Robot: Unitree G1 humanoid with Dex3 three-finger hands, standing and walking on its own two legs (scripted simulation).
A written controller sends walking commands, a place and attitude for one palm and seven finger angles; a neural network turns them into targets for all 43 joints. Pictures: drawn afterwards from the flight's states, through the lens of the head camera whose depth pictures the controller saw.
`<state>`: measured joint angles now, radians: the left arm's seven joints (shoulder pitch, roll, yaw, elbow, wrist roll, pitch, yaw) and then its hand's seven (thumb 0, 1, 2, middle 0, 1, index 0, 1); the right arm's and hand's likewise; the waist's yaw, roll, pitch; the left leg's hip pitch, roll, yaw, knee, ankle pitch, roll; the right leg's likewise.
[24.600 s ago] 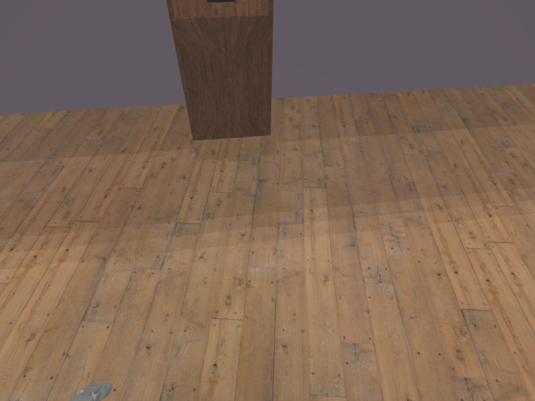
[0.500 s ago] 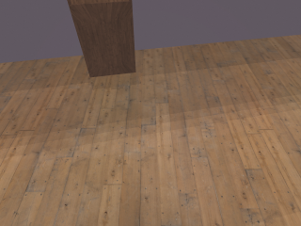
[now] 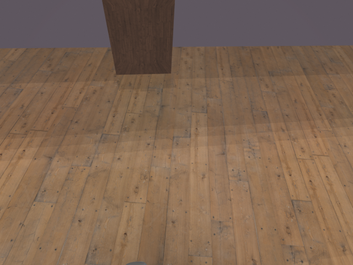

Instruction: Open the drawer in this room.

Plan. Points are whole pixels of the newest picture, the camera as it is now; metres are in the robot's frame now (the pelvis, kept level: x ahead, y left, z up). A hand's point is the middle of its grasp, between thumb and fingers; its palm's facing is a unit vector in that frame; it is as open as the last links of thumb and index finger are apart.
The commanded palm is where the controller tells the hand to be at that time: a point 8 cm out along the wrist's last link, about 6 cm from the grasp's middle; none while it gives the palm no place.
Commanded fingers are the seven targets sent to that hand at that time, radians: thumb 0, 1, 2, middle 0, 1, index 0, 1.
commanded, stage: turn or walk to find it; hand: left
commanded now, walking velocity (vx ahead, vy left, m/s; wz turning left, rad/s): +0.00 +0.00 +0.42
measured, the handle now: out of the picture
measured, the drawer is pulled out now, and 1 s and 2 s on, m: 0.00 0.00 0.00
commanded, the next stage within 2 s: stand and wait in 0.08 s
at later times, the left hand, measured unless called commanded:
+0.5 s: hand out of the picture +0.00 +0.10 -0.14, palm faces +0.21 -0.95 -0.22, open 7.3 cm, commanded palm none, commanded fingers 0.00 0.90 0.90 -0.20 -0.30 -0.20 -0.30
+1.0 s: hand (109, 249) +0.18 +0.18 -0.16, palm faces +0.23 -0.96 -0.15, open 7.4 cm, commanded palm none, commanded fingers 0.00 0.90 0.90 -0.20 -0.30 -0.20 -0.30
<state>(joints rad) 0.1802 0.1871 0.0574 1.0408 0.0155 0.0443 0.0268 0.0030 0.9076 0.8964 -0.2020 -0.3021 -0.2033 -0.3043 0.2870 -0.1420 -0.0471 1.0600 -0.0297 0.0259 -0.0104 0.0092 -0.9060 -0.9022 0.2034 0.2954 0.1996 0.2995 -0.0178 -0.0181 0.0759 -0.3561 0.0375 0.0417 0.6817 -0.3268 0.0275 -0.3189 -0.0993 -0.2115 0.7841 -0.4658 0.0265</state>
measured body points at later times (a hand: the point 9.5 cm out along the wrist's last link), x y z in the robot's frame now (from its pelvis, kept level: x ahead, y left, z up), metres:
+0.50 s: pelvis +0.06 -0.06 +0.02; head +0.06 -0.09 +0.47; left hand -0.01 +0.15 -0.12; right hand +0.13 -0.31 -0.14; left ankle +0.07 +0.10 -0.63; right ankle +0.00 -0.15 -0.72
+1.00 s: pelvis +0.27 +0.03 +0.01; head +0.30 +0.05 +0.46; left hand +0.17 +0.23 -0.15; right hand +0.41 -0.17 -0.13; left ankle +0.26 +0.08 -0.72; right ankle +0.20 -0.12 -0.61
